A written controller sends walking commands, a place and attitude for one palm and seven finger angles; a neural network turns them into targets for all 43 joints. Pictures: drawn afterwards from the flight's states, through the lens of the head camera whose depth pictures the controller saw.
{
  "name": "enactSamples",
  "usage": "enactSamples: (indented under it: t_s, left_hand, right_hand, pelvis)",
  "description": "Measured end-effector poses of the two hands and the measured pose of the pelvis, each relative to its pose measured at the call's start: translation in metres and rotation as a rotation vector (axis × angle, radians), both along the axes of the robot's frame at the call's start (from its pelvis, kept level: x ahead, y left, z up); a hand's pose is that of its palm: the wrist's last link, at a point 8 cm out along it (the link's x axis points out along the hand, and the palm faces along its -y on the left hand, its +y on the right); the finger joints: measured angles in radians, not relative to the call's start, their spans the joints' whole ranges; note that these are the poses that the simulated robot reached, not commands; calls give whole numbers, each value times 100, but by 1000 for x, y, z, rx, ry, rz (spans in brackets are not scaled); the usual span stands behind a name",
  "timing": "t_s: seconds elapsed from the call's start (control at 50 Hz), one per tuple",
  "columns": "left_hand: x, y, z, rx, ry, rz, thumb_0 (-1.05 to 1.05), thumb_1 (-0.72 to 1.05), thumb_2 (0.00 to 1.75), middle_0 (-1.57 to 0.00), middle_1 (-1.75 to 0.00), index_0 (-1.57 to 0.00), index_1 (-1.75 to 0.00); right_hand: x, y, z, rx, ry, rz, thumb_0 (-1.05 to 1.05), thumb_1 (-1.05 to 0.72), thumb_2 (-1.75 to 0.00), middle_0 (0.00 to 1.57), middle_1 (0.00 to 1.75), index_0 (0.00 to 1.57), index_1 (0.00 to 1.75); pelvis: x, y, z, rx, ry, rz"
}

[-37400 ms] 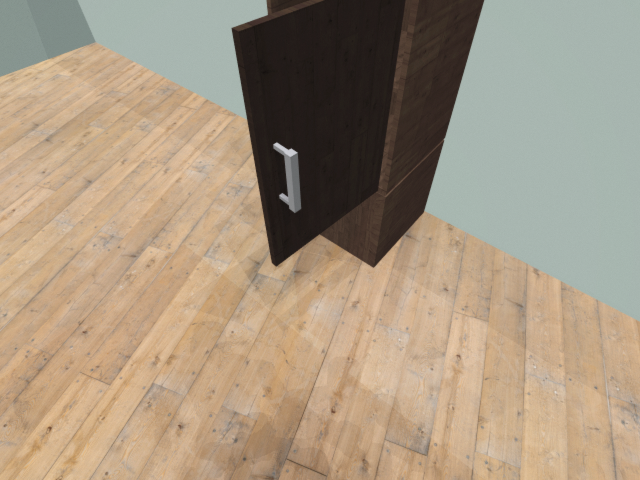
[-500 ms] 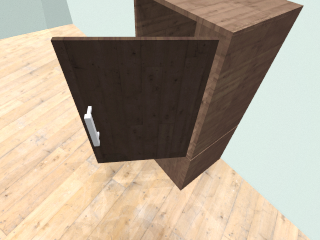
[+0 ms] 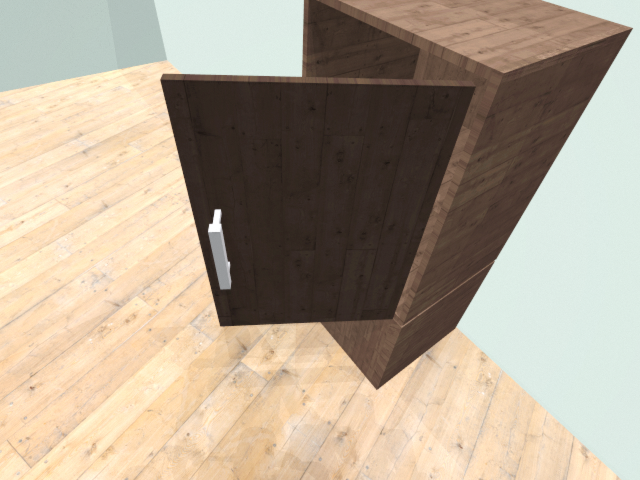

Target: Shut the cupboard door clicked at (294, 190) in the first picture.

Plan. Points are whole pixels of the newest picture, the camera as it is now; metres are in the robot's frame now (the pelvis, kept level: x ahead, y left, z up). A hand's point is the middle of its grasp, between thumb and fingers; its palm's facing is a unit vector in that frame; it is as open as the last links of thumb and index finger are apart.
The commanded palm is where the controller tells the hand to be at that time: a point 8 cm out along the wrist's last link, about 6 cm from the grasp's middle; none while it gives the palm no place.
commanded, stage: look again from close up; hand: left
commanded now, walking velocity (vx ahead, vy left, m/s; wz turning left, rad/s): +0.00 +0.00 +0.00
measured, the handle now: (221, 250) +0.49 +0.21 -0.04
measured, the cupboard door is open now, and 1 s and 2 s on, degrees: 58 58 58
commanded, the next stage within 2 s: shuffle to correct the standing spot in 0.04 s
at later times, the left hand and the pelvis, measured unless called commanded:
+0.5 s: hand out of the picture -0.07 +0.15 -0.19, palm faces +0.11 -0.98 -0.14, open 7.3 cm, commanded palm none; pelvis +0.01 -0.01 +0.00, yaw +4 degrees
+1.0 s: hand out of the picture +0.03 +0.11 -0.18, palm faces +0.19 -0.98 -0.11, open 7.3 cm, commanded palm none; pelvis +0.09 -0.02 +0.00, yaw +7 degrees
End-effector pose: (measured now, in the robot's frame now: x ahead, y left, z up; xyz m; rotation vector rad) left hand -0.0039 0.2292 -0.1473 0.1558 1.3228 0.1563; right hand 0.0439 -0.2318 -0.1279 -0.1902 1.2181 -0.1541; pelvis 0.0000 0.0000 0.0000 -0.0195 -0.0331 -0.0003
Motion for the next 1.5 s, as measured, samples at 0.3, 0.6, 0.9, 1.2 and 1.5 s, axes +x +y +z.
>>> enactSamples:
  t_s: [0.3, 0.6, 0.9, 1.2, 1.5]
  left_hand:
    - [-50, -2, 2, -15, 113, 40, 1, 91, 90, -20, -30, -20, -29]
    - [-62, -34, -15, -91, 197, 118, 1, 91, 90, -20, -30, -20, -29]
    - [12, -63, 4, -57, 49, 188, 0, 91, 90, -20, -30, -20, -29]
    - [50, -45, -6, -59, 84, 158, 1, 91, 90, -20, -30, -21, -29]
    - [36, -39, 3, -23, -12, 139, 1, 91, 90, -19, -30, -20, -29]
  right_hand:
    - [-20, -3, 2, -3, 82, 4, 1, -91, -90, 20, 29, 20, 30]
    - [-4, 3, -8, -2, 125, 15, 1, -92, -90, 20, 29, 20, 30]
    - [66, -23, -1, 11, 121, 83, 1, -92, -90, 20, 29, 20, 30]
    - [152, 17, -3, 31, -53, 138, 1, -91, -90, 20, 29, 20, 30]
    - [71, -31, -2, -3, 56, 87, 0, -92, -90, 20, 29, 20, 30]
  pelvis:
    - [-2, -2, 4, 1, 17, 21]
    - [28, -7, -7, 3, 24, 72]
    - [72, -32, 6, 12, 44, 135]
    - [77, -18, -1, 30, 27, 91]
    - [58, -33, 3, -3, 11, 109]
